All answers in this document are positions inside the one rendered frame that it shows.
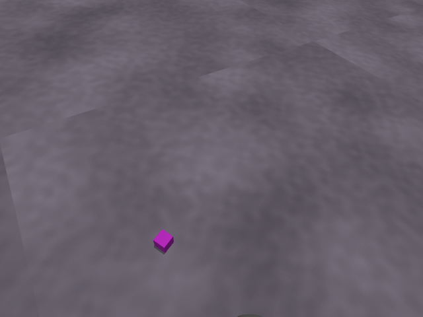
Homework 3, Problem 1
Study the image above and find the cube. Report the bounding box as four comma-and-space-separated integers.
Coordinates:
153, 229, 174, 253

